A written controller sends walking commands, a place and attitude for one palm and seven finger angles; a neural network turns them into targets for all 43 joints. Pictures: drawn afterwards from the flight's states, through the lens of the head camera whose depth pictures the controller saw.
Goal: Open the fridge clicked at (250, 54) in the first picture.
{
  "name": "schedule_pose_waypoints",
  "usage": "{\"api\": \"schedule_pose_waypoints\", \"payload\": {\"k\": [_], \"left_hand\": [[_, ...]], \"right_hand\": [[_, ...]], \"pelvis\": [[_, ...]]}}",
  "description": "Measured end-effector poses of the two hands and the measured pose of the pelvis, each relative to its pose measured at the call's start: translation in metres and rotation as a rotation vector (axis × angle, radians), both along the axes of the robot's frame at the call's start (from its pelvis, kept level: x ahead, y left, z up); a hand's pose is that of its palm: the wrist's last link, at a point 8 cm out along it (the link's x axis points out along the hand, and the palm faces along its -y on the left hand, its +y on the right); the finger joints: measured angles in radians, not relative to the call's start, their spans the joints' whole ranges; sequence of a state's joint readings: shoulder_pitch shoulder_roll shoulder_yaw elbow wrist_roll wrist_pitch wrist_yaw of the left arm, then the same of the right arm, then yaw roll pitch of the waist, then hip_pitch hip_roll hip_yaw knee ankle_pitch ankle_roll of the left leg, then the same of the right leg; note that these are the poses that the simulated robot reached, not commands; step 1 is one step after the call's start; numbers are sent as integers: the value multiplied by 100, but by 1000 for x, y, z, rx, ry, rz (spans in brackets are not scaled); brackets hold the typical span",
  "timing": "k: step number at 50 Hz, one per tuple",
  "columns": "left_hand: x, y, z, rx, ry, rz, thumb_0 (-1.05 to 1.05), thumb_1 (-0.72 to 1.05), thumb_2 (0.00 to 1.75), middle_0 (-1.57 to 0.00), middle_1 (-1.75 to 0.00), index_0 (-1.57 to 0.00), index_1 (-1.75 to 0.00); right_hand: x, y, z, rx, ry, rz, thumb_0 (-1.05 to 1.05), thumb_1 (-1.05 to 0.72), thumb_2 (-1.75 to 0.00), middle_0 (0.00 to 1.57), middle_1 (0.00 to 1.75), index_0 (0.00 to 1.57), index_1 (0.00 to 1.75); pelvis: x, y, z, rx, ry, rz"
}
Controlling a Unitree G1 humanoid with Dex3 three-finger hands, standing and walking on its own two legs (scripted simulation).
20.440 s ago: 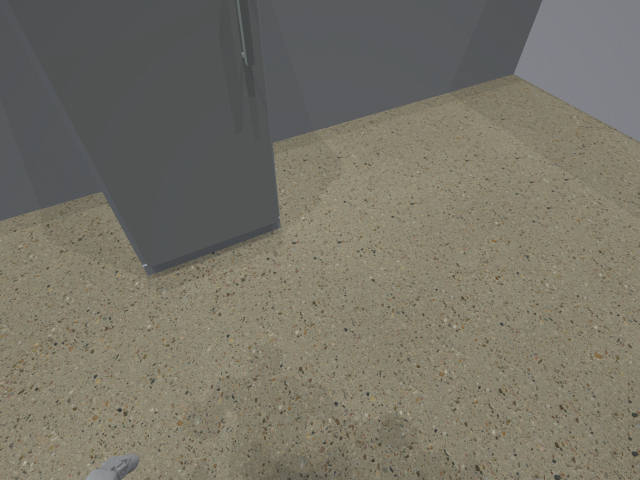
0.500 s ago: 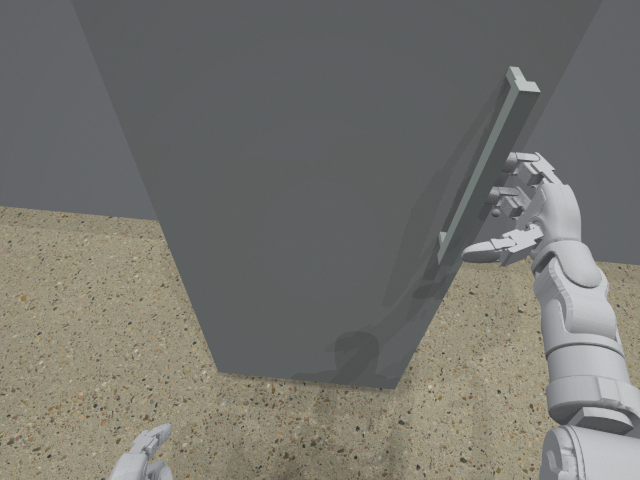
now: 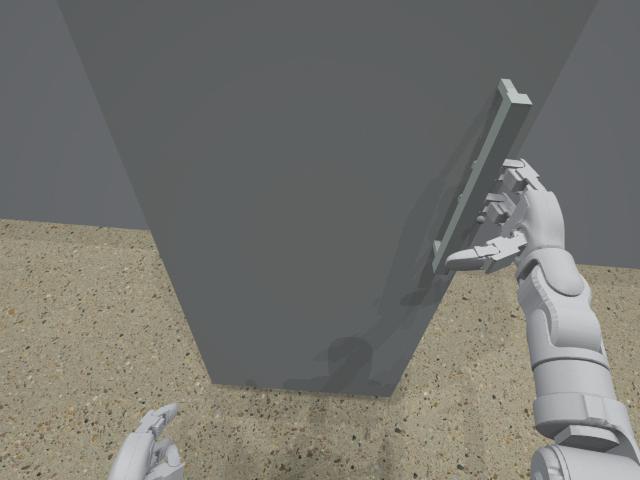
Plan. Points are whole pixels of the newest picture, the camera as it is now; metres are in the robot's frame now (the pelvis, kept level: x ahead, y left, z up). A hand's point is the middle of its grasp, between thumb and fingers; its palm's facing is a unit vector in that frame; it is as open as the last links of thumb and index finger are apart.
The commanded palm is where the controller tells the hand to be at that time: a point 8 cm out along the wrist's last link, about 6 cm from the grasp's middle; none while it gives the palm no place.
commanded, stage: slide the fingers in behind the handle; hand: right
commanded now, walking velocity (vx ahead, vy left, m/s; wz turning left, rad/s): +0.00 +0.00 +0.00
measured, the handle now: (467, 192) +0.45 -0.16 +0.15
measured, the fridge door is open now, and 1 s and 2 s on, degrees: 0 0 0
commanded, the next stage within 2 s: grip the handle and tug to test in 0.88 s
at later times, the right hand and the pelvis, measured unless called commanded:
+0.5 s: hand (461, 217) +0.40 -0.14 +0.15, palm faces +0.02 +1.00 -0.02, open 14.0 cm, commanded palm +0.36 -0.19 +0.15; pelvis +0.00 +0.00 +0.00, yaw +0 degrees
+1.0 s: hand (458, 218) +0.39 -0.14 +0.15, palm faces +0.02 +1.00 -0.01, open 14.1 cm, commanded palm +0.37 -0.19 +0.15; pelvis -0.01 +0.00 +0.00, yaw +0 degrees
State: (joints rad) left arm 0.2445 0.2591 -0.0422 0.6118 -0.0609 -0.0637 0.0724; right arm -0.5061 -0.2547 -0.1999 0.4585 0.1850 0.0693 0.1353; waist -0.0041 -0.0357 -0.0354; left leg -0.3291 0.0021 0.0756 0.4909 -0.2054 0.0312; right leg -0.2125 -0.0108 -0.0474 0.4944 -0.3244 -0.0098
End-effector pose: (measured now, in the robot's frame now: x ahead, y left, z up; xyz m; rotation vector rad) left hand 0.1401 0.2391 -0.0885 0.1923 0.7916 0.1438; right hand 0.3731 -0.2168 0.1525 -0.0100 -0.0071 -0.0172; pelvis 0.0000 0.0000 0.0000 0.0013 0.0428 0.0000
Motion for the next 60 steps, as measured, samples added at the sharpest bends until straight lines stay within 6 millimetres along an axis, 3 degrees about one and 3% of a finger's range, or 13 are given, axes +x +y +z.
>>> {"api": "schedule_pose_waypoints", "payload": {"k": [12,35,51,60], "left_hand": [[5,-7,-2,-18,1,-12,1,90,90,-20,-30,-21,-30],[-14,1,-4,-3,37,10,1,90,90,-20,-30,-21,-30],[-14,-3,-5,-13,29,2,1,90,90,-20,-30,-21,-30],[-11,-5,-4,-13,28,-3,1,90,90,-20,-30,-21,-30]], "right_hand": [[1,23,2,8,6,14,-1,50,-30,30,120,30,120],[0,25,0,2,28,-4,-1,50,-30,30,120,30,120],[-2,28,2,-1,6,-8,-1,50,-30,30,120,28,120],[0,27,3,-1,7,-3,-1,32,-37,32,123,31,122]], "pelvis": [[0,0,0,-3,-7,-1],[-7,3,1,-4,-18,-1],[-8,1,1,-3,-19,-1],[-6,1,2,-3,-17,-1]]}}
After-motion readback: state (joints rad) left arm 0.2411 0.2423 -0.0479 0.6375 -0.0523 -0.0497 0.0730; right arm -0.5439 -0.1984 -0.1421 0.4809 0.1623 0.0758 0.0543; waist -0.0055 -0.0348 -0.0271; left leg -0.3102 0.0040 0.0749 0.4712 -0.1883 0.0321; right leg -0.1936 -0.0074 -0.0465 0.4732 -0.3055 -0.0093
